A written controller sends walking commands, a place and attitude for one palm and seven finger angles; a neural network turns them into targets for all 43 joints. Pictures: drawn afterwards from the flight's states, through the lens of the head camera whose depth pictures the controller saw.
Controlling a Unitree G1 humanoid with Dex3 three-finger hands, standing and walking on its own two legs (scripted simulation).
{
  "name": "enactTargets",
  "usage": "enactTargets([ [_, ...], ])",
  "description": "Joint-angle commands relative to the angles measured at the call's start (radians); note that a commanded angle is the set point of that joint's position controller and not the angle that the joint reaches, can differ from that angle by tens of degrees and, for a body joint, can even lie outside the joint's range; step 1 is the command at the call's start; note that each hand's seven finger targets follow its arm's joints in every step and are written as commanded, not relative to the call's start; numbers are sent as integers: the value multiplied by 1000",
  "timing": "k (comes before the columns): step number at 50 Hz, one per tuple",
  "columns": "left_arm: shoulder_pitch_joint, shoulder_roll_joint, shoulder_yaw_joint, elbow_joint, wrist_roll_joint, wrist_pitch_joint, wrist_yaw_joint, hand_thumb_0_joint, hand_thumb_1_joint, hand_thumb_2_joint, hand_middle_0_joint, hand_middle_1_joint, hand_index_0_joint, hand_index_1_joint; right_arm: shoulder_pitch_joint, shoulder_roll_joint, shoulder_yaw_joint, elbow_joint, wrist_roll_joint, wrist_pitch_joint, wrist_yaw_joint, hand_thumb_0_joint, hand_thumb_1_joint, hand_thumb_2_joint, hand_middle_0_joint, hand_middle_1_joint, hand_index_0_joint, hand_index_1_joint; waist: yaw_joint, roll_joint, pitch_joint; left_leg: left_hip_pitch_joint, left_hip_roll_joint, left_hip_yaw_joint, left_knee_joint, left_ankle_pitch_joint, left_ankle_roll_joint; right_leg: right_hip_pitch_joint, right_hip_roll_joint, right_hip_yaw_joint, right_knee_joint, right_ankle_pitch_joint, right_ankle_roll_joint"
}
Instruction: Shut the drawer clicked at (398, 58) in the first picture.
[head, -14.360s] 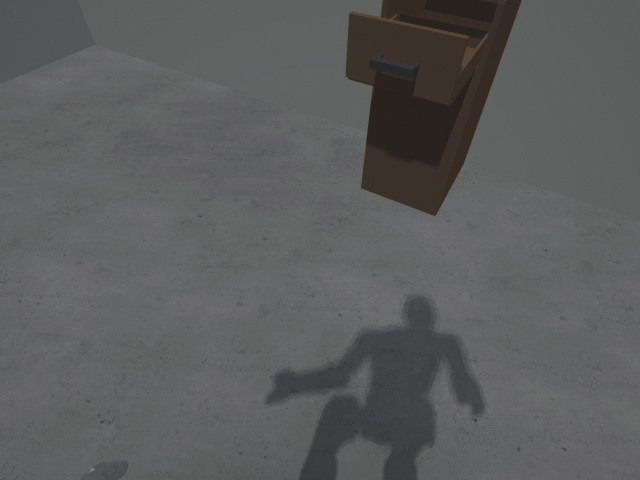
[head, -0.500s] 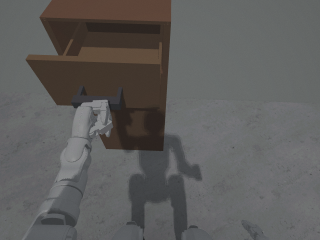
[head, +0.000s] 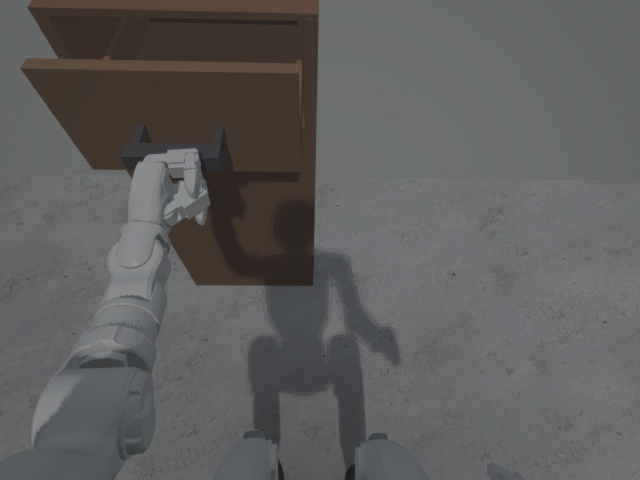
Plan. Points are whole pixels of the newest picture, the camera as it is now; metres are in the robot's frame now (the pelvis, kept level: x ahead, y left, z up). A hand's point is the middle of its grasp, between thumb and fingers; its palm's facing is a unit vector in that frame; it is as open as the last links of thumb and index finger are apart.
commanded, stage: push the drawer shut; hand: left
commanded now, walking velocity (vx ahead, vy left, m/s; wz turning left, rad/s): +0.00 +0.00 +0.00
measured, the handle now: (177, 144) +0.54 +0.18 +0.07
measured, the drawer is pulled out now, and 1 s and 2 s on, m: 0.11 0.00 0.00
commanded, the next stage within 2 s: pull the fist back off the drawer in 1.38 s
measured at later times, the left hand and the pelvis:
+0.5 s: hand (207, 160) +0.51 +0.14 +0.07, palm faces -0.04 -1.00 -0.05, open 3.0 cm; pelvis +0.00 +0.00 -0.01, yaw -1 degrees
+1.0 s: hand (205, 130) +0.57 +0.15 +0.06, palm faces -0.05 -1.00 -0.05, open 2.8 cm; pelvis +0.00 +0.02 -0.02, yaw -2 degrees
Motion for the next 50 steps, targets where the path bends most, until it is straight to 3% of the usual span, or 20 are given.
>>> enactTargets([
  [1,-598,192,51,-206,-9,-66,9,0,900,900,-1400,-1600,-1400,-1600,114,-148,-55,-72,-3,-22,-4,0,-900,-900,200,300,200,300,-72,21,-433,274,-30,-57,-104,110,17,108,40,94,-149,159,14],
  [3,-604,221,75,-178,-6,-65,6,0,900,900,-1400,-1600,-1400,-1600,131,-153,-56,-67,-6,-17,-2,0,-900,-900,200,300,200,300,-73,25,-433,271,-27,-60,-97,134,18,101,44,92,-142,180,13],
  [5,-644,199,54,-172,-3,-63,2,0,900,900,-1400,-1600,-1400,-1600,136,-150,-56,-65,-7,-14,2,0,-900,-900,200,300,200,300,-89,27,-429,272,-26,-61,-91,127,18,79,45,91,-142,171,15],
  [9,-644,250,96,-154,4,-63,4,0,900,900,-1400,-1600,-1400,-1600,154,-158,-59,-66,-11,-4,6,0,-900,-900,200,300,200,300,-82,32,-451,259,-25,-56,-83,143,19,94,47,95,-139,186,15],
  [11,-661,251,95,-136,9,-59,7,0,900,900,-1400,-1600,-1400,-1600,160,-158,-57,-67,-12,1,8,0,-900,-900,200,300,200,300,-93,14,-433,233,-25,-55,-82,121,22,91,49,99,-146,169,18],
  [13,-695,267,101,-133,18,-62,10,0,900,900,-1400,-1600,-1400,-1600,172,-160,-56,-62,-15,4,9,0,-900,-900,200,300,200,300,-97,39,-445,239,-26,-58,-77,130,21,81,51,98,-138,171,16],
  [15,-691,308,132,-110,23,-57,13,0,900,900,-1400,-1600,-1400,-1600,181,-166,-57,-61,-16,10,9,0,-900,-900,200,300,200,300,-97,22,-443,217,-24,-55,-73,120,23,90,51,103,-143,164,18],
  [17,-725,300,121,-100,27,-55,12,0,900,900,-1400,-1600,-1400,-1600,190,-165,-55,-59,-19,12,9,0,-900,-900,200,300,200,300,-111,27,-437,213,-24,-57,-67,125,26,75,54,102,-141,168,18],
  [20,-753,342,145,-78,35,-51,12,0,900,900,-1400,-1600,-1400,-1600,202,-172,-55,-54,-21,17,9,0,-900,-900,200,300,200,300,-116,54,-441,217,-20,-62,-65,118,23,51,54,98,-139,146,16],
  [23,-795,322,125,-49,39,-44,14,0,900,900,-1400,-1600,-1400,-1600,212,-175,-52,-51,-24,19,9,0,-900,-900,200,300,200,300,-137,47,-438,216,-18,-71,-60,112,24,20,57,91,-136,133,18],
  [24,-810,359,146,-40,46,-42,18,0,900,900,-1400,-1600,-1400,-1600,217,-180,-51,-48,-26,21,7,0,-900,-900,200,300,200,300,-138,50,-433,200,-16,-71,-55,109,25,16,57,91,-133,128,17],
  [26,-847,343,125,-46,51,-38,20,0,900,900,-1400,-1600,-1400,-1600,222,-177,-49,-48,-28,20,9,0,-900,-900,200,300,200,300,-151,83,-447,212,-17,-73,-50,114,25,-2,56,91,-131,126,18],
  [29,-868,390,162,-48,60,-40,27,0,900,900,-1400,-1600,-1400,-1600,241,-187,-51,-46,-37,26,10,0,-900,-900,200,300,200,300,-146,102,-500,254,-12,-88,-41,166,21,-16,58,79,-113,154,14],
  [32,-907,350,130,-33,62,-32,29,0,900,900,-1400,-1600,-1400,-1600,251,-185,-48,-40,-42,29,16,0,-900,-900,200,300,200,300,-166,117,-491,269,-10,-93,-36,179,22,-46,62,74,-113,158,13],
  [37,-950,405,157,18,85,-14,45,0,900,900,-1400,-1600,-1400,-1600,270,-197,-43,-34,-49,40,15,0,-900,-900,200,300,200,300,-184,127,-470,251,-5,-104,-33,160,21,-91,63,65,-108,131,12],
  [44,-1018,488,194,65,109,6,51,0,900,900,-1400,-1600,-1400,-1600,305,-206,-34,-34,-59,52,16,0,-900,-900,200,300,200,300,-203,130,-505,219,-1,-111,-5,202,23,-91,65,61,-91,154,14],
  [46,-1037,466,173,78,115,14,48,0,900,900,-1400,-1600,-1400,-1600,308,-203,-33,-33,-61,55,20,0,-900,-900,200,300,200,300,-211,165,-500,224,0,-112,2,192,22,-123,66,60,-92,141,13],
  [47,-1047,484,188,84,116,15,50,0,900,900,-1400,-1600,-1400,-1600,320,-207,-33,-31,-64,56,21,0,-900,-900,200,300,200,300,-218,161,-502,234,3,-121,1,204,23,-133,67,53,-85,145,12],
  [49,-1079,453,159,92,113,24,46,0,900,900,-1400,-1600,-1400,-1600,320,-208,-35,-28,-60,58,18,0,-900,-900,200,300,200,300,-241,139,-482,215,5,-123,3,167,24,-160,68,55,-93,122,17],
  [50,-1087,490,182,105,114,30,51,0,900,900,-1400,-1600,-1400,-1600,325,-213,-31,-25,-61,58,15,0,-900,-900,200,300,200,300,-238,135,-467,189,5,-125,0,135,24,-159,68,54,-93,100,17],
])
